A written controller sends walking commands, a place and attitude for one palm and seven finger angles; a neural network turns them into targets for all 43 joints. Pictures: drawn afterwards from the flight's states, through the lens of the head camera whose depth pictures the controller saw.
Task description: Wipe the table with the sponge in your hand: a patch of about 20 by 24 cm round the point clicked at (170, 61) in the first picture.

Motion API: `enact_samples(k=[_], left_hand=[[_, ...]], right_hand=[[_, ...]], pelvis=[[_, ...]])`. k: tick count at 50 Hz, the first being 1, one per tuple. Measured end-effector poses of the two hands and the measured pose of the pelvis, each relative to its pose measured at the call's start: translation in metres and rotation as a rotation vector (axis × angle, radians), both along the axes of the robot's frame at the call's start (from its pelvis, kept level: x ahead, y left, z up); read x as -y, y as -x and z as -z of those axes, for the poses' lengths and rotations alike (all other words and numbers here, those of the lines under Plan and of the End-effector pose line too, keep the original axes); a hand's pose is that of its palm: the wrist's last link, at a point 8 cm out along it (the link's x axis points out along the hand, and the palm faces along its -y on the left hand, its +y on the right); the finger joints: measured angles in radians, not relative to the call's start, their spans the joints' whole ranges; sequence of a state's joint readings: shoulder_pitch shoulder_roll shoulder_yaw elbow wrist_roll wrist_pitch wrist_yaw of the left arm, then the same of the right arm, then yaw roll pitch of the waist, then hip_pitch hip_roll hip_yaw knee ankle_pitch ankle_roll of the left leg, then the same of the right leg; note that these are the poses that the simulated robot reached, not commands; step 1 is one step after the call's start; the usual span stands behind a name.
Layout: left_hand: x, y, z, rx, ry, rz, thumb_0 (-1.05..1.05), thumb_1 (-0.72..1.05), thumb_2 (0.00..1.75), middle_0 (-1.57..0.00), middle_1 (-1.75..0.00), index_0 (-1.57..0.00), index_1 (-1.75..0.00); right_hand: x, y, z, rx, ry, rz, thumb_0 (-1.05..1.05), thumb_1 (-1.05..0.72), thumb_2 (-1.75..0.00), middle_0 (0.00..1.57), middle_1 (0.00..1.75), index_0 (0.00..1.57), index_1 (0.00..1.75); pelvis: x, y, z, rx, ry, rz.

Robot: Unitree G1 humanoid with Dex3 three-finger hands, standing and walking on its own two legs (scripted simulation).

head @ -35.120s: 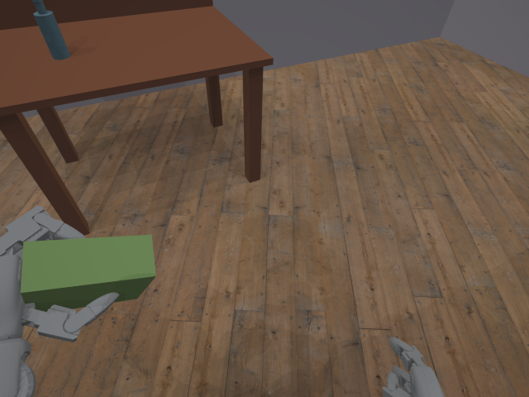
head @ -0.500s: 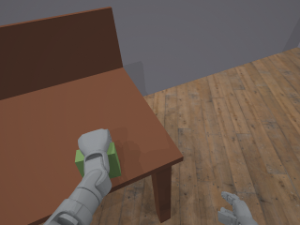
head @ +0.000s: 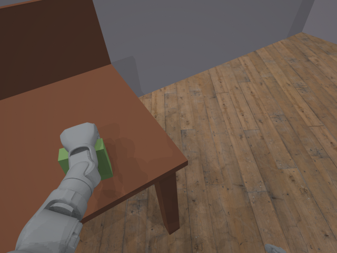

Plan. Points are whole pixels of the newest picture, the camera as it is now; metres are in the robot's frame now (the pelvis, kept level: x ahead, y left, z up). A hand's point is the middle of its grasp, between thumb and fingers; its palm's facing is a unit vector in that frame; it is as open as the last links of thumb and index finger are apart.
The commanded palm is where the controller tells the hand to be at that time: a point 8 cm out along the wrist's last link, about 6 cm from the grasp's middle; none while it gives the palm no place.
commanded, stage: wipe forward along the third lane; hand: left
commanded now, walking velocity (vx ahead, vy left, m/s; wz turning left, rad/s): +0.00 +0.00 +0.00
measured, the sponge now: (89, 168) +0.36 +0.25 -0.02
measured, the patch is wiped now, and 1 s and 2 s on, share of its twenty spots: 0.95 0.95 0.95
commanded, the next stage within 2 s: wipe back along the third lane in 0.64 s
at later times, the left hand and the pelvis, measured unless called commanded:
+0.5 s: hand (81, 137) +0.43 +0.27 +0.04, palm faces -0.11 -0.02 -0.99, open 9.5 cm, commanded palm +0.41 +0.29 +0.06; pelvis +0.01 +0.01 +0.00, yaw +0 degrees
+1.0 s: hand (78, 135) +0.44 +0.29 +0.03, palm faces -0.03 -0.03 -1.00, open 9.5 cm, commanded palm +0.40 +0.28 +0.05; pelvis +0.02 +0.05 +0.00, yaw -1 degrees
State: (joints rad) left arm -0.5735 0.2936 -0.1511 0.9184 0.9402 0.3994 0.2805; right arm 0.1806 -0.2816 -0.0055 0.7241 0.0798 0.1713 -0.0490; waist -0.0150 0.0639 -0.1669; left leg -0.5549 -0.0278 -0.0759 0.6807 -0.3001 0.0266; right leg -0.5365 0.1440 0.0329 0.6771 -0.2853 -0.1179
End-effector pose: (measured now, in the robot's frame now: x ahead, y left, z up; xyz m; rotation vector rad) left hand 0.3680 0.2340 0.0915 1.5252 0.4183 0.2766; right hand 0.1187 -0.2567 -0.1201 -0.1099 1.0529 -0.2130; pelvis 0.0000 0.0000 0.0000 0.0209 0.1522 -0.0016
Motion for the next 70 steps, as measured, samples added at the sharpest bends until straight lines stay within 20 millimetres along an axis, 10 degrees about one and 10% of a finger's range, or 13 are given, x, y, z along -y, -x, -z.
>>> enact_samples(k=[38,48,70], left_hand=[[-0.045,-0.070,0.001,-0.031,-0.013,-0.023,0.01,-0.60,1.08,-0.89,-1.36,-0.93,-1.39],[-0.048,-0.061,0.003,0.030,-0.010,0.016,0.01,-0.57,1.08,-0.85,-1.41,-0.88,-1.44],[-0.041,-0.037,0.003,0.080,-0.010,-0.004,-0.01,-0.45,1.03,-0.73,-1.50,-0.77,-1.55]], right_hand=[[-0.024,0.013,0.004,-0.105,0.013,0.007,0.00,-0.90,-0.90,0.20,0.30,0.20,0.30],[-0.042,0.020,0.000,-0.117,-0.008,0.027,0.00,-0.90,-0.90,0.20,0.30,0.20,0.30],[-0.120,-0.099,-0.033,0.046,-0.083,-0.125,0.01,-0.90,-0.90,0.20,0.30,0.20,0.30]], pelvis=[[-0.024,-0.017,0.004,-0.112,0.034,-0.008],[-0.041,-0.021,0.000,-0.102,0.042,0.006],[-0.081,-0.046,-0.010,-0.026,0.056,-0.015]])
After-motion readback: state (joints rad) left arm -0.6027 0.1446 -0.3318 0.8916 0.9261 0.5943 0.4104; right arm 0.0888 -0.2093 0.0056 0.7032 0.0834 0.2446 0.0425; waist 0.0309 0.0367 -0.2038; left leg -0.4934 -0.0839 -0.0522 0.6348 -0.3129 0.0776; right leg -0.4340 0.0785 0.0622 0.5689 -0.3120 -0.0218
